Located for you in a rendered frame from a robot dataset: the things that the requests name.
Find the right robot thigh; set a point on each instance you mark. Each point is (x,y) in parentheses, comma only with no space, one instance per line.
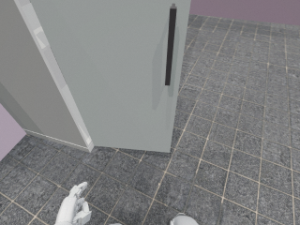
(183,220)

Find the handle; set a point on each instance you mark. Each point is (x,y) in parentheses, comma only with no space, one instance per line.
(169,61)

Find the robot left hand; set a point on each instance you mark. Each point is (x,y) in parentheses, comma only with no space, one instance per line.
(68,211)

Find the fridge door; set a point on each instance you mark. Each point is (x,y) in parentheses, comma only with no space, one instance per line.
(113,56)

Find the robot right shin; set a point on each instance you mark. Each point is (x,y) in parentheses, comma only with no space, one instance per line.
(180,214)

